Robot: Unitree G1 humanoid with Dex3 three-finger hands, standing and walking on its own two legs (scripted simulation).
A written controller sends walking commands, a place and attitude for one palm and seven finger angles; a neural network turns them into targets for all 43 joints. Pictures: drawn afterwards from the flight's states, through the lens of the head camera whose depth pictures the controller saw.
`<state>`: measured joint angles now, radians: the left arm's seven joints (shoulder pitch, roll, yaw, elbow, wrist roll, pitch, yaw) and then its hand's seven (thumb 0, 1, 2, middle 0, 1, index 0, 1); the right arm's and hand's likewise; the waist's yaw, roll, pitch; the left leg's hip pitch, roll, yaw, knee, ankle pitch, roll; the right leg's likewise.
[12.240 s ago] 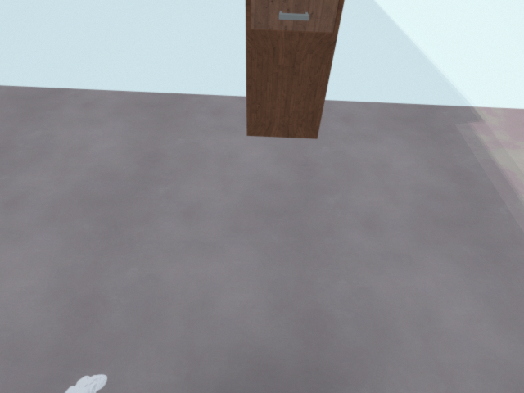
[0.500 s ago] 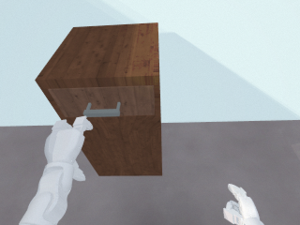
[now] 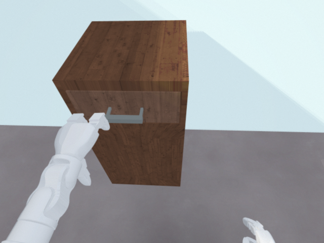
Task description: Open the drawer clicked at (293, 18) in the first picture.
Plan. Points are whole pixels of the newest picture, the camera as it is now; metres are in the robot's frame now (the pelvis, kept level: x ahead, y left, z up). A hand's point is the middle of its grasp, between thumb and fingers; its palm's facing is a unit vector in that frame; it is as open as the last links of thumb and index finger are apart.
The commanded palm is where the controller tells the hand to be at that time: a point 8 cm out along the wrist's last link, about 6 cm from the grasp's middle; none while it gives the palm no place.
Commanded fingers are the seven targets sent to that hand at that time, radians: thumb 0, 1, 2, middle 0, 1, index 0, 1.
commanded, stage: raise the hand with hooked fingers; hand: left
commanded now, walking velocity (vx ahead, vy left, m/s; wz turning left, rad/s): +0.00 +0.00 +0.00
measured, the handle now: (124, 114) +0.52 +0.22 -0.05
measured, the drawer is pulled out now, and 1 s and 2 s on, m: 0.00 0.00 0.00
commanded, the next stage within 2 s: move the hooked fingers above the handle in 0.10 s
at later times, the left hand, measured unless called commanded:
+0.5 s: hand (98, 141) +0.33 +0.22 +0.06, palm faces +0.00 -0.05 -1.00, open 13.8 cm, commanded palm +0.31 +0.23 +0.12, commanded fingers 0.00 -0.50 0.30 -0.30 -1.20 -0.30 -1.20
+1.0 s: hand (110, 124) +0.40 +0.21 +0.04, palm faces +0.01 -0.01 -1.00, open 13.8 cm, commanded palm +0.38 +0.22 +0.10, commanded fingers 0.00 -0.50 0.30 -0.30 -1.20 -0.30 -1.20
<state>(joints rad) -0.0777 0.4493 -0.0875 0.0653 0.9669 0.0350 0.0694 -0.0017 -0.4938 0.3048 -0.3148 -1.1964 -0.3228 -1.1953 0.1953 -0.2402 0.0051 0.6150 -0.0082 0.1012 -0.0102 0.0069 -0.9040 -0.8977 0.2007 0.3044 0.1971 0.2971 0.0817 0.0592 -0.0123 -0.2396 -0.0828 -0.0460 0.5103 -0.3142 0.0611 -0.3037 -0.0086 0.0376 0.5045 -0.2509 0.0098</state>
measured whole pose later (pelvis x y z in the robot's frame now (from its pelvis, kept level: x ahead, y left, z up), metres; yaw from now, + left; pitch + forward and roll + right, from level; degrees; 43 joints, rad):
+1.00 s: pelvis +0.00 -0.04 -0.01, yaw -1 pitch +11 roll +0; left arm -0.50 0.48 -0.03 0.67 1.04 -0.06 0.23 0.00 -0.49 0.30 -0.32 -1.20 -0.32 -1.20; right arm 0.26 -0.25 -0.05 0.66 0.02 0.10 -0.06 0.01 -0.91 -0.90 0.20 0.30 0.20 0.30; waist 0.00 0.04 -0.09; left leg -0.48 -0.05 -0.05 0.64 -0.36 0.02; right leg -0.55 0.03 0.03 0.65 -0.30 -0.02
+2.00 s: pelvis +0.00 -0.02 -0.03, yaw -2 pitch +18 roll -1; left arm -0.81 0.50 -0.02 1.07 1.09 -0.04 0.32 0.00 -0.49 0.30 -0.34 -1.21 -0.35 -1.23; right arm 0.34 -0.26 -0.03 0.68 0.00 0.12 -0.02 0.00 -0.91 -0.90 0.20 0.30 0.20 0.30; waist -0.10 0.04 -0.13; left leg -0.67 -0.04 -0.03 0.75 -0.40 0.03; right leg -0.73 0.04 0.04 0.71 -0.30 -0.01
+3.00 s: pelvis +0.00 -0.01 -0.03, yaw +1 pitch +19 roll -2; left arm -0.85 0.48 -0.11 1.07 1.05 -0.03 0.29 0.00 -0.49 0.30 -0.33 -1.21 -0.37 -1.20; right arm 0.37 -0.25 -0.05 0.71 -0.02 0.09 -0.01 0.00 -0.90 -0.90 0.20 0.30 0.20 0.30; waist -0.08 0.05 -0.14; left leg -0.69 -0.05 -0.08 0.79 -0.42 0.04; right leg -0.72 0.03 -0.01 0.72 -0.32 0.00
